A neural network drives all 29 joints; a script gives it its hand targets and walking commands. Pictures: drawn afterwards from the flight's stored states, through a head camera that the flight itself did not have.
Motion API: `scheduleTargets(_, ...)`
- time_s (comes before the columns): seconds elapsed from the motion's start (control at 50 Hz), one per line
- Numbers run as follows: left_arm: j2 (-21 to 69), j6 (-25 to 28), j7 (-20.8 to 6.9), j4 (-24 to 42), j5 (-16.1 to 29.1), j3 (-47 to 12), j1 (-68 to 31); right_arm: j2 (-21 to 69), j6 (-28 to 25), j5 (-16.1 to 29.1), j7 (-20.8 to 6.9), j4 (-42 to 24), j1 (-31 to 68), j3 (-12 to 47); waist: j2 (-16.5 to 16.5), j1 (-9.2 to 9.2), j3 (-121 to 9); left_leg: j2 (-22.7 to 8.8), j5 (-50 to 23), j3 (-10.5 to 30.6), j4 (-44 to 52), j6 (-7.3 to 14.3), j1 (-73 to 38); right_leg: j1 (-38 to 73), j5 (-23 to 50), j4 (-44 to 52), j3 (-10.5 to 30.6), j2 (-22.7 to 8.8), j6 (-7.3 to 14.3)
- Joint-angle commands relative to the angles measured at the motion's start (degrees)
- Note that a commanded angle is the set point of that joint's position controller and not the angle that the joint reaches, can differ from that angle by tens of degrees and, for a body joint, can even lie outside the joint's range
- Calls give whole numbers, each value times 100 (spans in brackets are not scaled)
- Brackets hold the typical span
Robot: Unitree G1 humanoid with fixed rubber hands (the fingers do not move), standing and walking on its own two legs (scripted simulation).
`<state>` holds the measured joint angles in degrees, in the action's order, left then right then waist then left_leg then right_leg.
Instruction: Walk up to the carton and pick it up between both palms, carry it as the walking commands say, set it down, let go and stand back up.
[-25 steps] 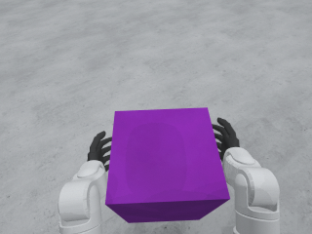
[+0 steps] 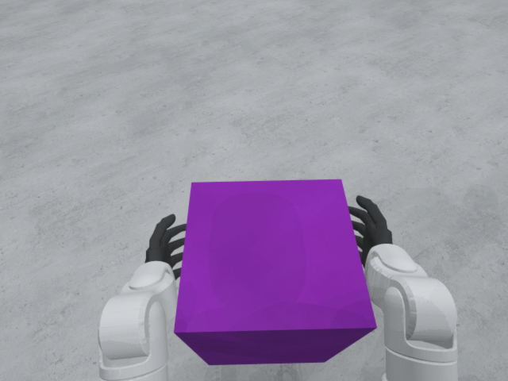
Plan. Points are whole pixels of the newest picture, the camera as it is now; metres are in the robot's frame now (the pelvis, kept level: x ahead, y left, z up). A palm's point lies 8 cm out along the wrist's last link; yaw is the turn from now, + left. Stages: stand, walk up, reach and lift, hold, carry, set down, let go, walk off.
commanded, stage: carry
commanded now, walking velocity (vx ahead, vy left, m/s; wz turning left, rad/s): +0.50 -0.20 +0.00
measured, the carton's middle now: (266, 284) +0.26 +0.00 +0.01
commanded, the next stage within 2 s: none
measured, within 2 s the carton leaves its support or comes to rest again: neither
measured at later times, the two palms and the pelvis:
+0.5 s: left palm (211, 130) +0.55 +0.09 +0.08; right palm (359, 119) +0.55 -0.20 +0.08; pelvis +0.30 -0.05 +0.00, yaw +0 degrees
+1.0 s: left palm (231, 61) +0.85 +0.06 +0.06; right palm (342, 51) +0.85 -0.24 +0.07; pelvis +0.59 -0.08 -0.02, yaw -1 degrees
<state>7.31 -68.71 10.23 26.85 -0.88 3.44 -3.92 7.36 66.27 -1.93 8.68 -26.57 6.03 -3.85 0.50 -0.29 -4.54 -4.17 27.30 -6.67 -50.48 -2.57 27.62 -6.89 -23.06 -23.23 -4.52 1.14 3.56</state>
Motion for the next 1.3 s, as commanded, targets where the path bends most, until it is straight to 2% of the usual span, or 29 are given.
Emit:
scheduleTargets(0.0,4829,251,-788,1453,1819,-3757,-2627,4988,46,1778,-655,-974,2184,3665,-1016,134,-1392,570,-1278,-996,2151,138,13,1798,7307,-442,-323,-947,311)
scheduleTargets(0.02,4784,206,-777,1390,1804,-3760,-2564,4945,77,1759,-650,-843,2040,3624,-910,-2,-1733,610,-1912,-983,2434,237,-1381,1101,7412,-1168,-614,-841,118)
scheduleTargets(0.04,4700,163,-763,1366,1775,-3766,-2645,4854,101,1754,-644,-725,1871,3559,-676,-261,-2291,81,-2275,16,2333,657,-3397,-373,6342,-2391,-627,-699,-172)
scheduleTargets(0.06,4581,140,-754,1335,1789,-3744,-2693,4694,109,1796,-628,-661,1969,3516,914,-310,-2552,-1602,-4571,2572,2415,1515,-4818,-2240,3095,-4460,-447,-31,-539)
scheduleTargets(0.08,4532,127,-778,1235,1742,-3726,-2746,4715,102,1777,-597,-597,2058,3480,1595,-206,-2214,-2276,-6692,3956,2504,2210,-5227,-3488,-516,-5769,314,733,-570)
scheduleTargets(0.1,4687,180,-801,1297,1752,-3720,-2834,4919,69,1812,-619,-715,2136,3569,1223,-184,-2337,-2339,-7178,3810,2263,2251,-5319,-3722,-599,-6366,966,253,-405)
scheduleTargets(0.16,5148,285,-795,1261,1867,-3792,-2670,5167,-17,1954,-703,-850,2154,3709,578,-170,-1789,-1899,-5442,2780,2485,1301,-5030,-4423,-411,-4428,1108,-495,-172)
scheduleTargets(0.28,4991,294,-769,1343,1876,-3798,-2839,4905,-1,1831,-722,-668,1785,3519,1449,97,-1650,-1247,-4130,637,2270,434,-2107,-297,1846,-85,-268,26,-171)
scheduleTargets(0.3,5010,274,-762,1321,1854,-3783,-2839,4880,8,1842,-718,-645,1784,3522,882,126,-2001,-883,-4023,241,1284,322,-1670,691,1880,144,-225,-30,-196)
scheduleTargets(0.32,4988,271,-759,1261,1813,-3754,-2782,4811,19,1857,-703,-708,2022,3513,-49,219,-2408,-486,-2694,-67,228,165,-754,1786,1660,299,675,-660,-111)
scheduleTargets(0.34,4888,277,-769,1185,1763,-3675,-2835,4807,53,1823,-701,-796,2157,3577,-1788,117,-2405,212,110,-303,-1025,14,544,2309,2761,725,2708,-2027,354)
scheduleTargets(0.36,4925,285,-761,1177,1726,-3580,-2667,4889,60,1925,-724,-1014,2363,3767,-2060,204,-2320,331,580,145,-1694,71,1232,2531,3985,531,3161,-2091,953)
scheduleTargets(0.4,5087,330,-812,1253,1775,-3604,-2701,5066,-30,1913,-704,-1056,2357,3777,-884,167,-2029,110,393,397,-1695,176,1550,2661,5550,13,2013,-1858,810)
scheduleTargets(0.42,5180,375,-827,1309,1779,-3611,-2709,5223,-88,1950,-716,-1145,2325,3849,-784,157,-2045,46,362,284,-1137,142,1736,2992,6149,-98,1650,-1726,645)
scheduleTargets(0.62,4900,295,-850,1448,1774,-3665,-2480,5065,-11,1773,-656,-1077,2154,3811,-1022,204,-1075,346,-868,-702,1294,123,1140,2119,6041,355,246,-1143,473)
scheduleTargets(0.68,4701,177,-822,1253,1748,-3634,-2291,4930,101,1730,-642,-924,2118,3724,-1025,123,-1106,640,-1636,-1099,2075,150,-502,1208,7432,-443,-443,-917,190)
scheduleTargets(0.7,4662,136,-815,1233,1724,-3648,-2305,4868,125,1722,-629,-785,1930,3687,-956,-61,-1639,529,-1879,-790,2120,386,-2049,442,7450,-1383,-626,-825,-43)
scheduleTargets(0.72,4553,111,-796,1230,1716,-3647,-2444,4806,136,1727,-623,-719,1856,3647,-553,-296,-2237,-286,-2353,513,2128,929,-3769,-924,6212,-2888,-591,-620,-377)
scheduleTargets(0.74,4526,107,-803,1237,1761,-3665,-2536,4728,116,1752,-602,-715,1962,3597,1040,-356,-2558,-1947,-4579,3029,2312,1919,-4986,-2582,2527,-5161,-323,236,-696)
scheduleTargets(0.76,4536,143,-828,1258,1762,-3683,-2723,4847,96,1792,-582,-714,2168,3632,1449,-218,-2256,-2488,-6494,4240,2495,2408,-5104,-3502,-524,-6452,690,684,-607)
scheduleTargets(0.8,5005,242,-816,1331,1864,-3798,-2699,5105,32,1915,-666,-950,2271,3803,648,-229,-2318,-2326,-6294,3290,2110,1998,-5184,-4171,-545,-6611,1232,-53,-320)
scheduleTargets(0.84,5246,338,-841,1415,1922,-3818,-2625,5347,-58,1981,-708,-993,2133,3848,531,-163,-1891,-1892,-4798,2738,2478,1236,-4674,-4186,-430,-4407,1306,-581,-145)
scheduleTargets(0.88,5167,377,-846,1423,1904,-3774,-2654,5256,-83,1911,-722,-984,1966,3736,945,-100,-1496,-1766,-3895,1991,2844,920,-3395,-3177,-373,-2424,773,-519,-203)
scheduleTargets(0.94,5091,370,-824,1403,1902,-3795,-2647,5049,-72,1859,-723,-939,1852,3676,1597,104,-1638,-1350,-2951,824,2635,451,-1945,-607,1517,-312,-114,-128,-198)
scheduleTargets(0.98,5124,347,-816,1325,1869,-3805,-2599,4957,-55,1864,-711,-885,1914,3664,268,209,-2341,-629,-2483,96,634,241,-831,1479,1615,222,370,-404,-264)
scheduleTargets(1.0,5011,336,-813,1261,1846,-3746,-2604,4936,-26,1849,-701,-937,2042,3664,-1434,117,-2355,55,50,-307,-580,42,324,2066,2214,676,2257,-1787,-64)
scheduleTargets(1.02,4997,359,-815,1317,1800,-3661,-2612,4978,-10,1926,-725,-1127,2318,3876,-2161,177,-2227,367,514,32,-1345,31,1204,2305,3644,716,3118,-2033,524)
scheduleTargets(1.08,5131,422,-863,1375,1798,-3588,-2565,5253,-141,1966,-691,-1302,2357,3983,-892,138,-2007,76,253,200,-1323,93,1779,2964,6418,-189,1689,-1664,431)
scheduleTargets(1.28,4819,398,-871,1647,1772,-3619,-2235,5232,-90,1813,-594,-1244,2014,3959,-1054,184,-1201,535,-831,-860,1033,96,1451,2653,7686,245,242,-1015,125)
